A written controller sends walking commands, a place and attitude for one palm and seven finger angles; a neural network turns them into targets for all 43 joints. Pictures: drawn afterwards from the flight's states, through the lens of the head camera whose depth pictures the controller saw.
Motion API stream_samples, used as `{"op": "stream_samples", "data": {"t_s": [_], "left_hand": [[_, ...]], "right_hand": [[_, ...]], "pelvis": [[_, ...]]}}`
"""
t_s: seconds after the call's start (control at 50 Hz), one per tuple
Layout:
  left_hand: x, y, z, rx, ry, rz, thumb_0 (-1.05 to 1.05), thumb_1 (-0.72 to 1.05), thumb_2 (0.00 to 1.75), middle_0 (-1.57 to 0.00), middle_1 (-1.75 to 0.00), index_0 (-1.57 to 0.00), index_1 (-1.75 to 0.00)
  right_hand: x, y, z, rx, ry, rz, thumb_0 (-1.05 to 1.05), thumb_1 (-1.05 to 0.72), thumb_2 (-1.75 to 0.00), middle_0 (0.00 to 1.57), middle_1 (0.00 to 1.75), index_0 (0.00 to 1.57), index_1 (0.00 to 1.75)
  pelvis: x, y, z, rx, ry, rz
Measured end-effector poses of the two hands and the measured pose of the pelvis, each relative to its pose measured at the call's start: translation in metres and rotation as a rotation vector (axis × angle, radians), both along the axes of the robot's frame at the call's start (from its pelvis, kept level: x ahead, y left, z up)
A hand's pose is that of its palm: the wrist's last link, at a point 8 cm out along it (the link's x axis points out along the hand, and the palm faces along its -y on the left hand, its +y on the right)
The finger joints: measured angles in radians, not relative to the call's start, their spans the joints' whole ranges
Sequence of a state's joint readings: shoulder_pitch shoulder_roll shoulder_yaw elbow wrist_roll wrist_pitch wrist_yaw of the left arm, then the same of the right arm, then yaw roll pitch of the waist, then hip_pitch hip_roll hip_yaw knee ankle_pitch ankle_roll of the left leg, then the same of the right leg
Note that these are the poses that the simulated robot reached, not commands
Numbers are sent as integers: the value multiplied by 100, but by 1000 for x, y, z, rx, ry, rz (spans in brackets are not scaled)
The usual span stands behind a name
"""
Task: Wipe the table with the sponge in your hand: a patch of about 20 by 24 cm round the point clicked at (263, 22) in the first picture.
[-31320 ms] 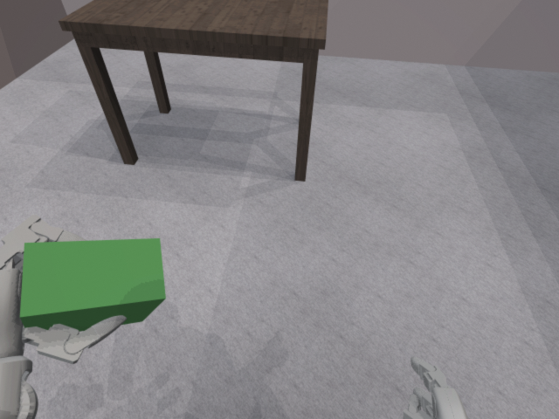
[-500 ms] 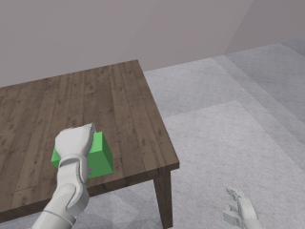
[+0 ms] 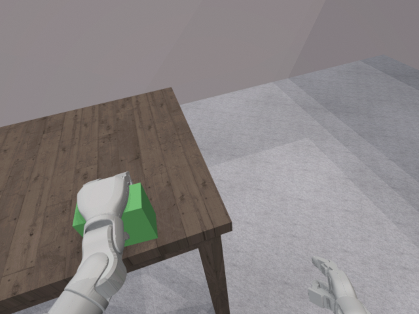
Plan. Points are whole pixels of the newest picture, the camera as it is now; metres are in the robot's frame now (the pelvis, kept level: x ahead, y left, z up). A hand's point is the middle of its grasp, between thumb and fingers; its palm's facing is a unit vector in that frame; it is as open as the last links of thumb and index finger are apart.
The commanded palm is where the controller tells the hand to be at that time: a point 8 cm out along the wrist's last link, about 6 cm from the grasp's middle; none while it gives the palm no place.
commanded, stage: wipe forward along the third lane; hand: left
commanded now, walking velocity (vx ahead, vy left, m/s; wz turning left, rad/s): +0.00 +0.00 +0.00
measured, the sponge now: (122, 223) +0.27 +0.24 +0.02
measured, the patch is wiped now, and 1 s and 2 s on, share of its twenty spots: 0.85 0.90 1.00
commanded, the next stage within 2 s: wipe back along the third lane in 1.58 s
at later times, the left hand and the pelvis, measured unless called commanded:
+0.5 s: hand (120, 198) +0.31 +0.25 +0.07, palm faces -0.04 +0.01 -1.00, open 10.2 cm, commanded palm +0.30 +0.24 +0.10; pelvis -0.02 -0.03 -0.01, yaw +2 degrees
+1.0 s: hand (121, 178) +0.36 +0.26 +0.07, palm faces -0.06 +0.03 -1.00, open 10.2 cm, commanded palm +0.35 +0.27 +0.10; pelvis -0.03 -0.03 -0.01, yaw +1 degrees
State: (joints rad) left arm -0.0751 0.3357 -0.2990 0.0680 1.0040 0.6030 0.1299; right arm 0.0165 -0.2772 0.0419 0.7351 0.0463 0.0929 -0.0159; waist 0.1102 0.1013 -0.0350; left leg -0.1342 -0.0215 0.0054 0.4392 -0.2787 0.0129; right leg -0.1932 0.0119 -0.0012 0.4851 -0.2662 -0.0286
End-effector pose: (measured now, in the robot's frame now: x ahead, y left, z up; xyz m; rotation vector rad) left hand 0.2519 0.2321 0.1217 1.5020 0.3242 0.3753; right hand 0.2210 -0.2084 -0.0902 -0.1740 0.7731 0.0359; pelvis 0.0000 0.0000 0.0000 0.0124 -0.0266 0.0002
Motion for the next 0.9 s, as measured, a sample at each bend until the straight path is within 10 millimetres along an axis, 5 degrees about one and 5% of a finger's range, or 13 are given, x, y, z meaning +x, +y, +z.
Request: {"op": "stream_samples", "data": {"t_s": [0.38,0.72,0.9], "left_hand": [[23,1,0,28,58,5,-1,-55,107,-72,-131,-76,-131],[58,10,2,57,97,-36,0,-57,109,-73,-130,-78,-130],[74,17,3,64,96,-39,1,-58,109,-74,-129,-78,-130]], "right_hand": [[-17,-11,-17,-30,35,-3,1,-91,-90,20,30,20,30],[-98,-71,-36,-114,168,-149,1,-91,-90,20,30,20,30],[-129,-81,-47,-117,247,-191,1,-91,-90,20,30,20,30]], "pelvis": [[-11,-18,-4,8,41,27],[-29,-33,-8,9,78,19],[-32,-34,-9,8,104,20]]}}
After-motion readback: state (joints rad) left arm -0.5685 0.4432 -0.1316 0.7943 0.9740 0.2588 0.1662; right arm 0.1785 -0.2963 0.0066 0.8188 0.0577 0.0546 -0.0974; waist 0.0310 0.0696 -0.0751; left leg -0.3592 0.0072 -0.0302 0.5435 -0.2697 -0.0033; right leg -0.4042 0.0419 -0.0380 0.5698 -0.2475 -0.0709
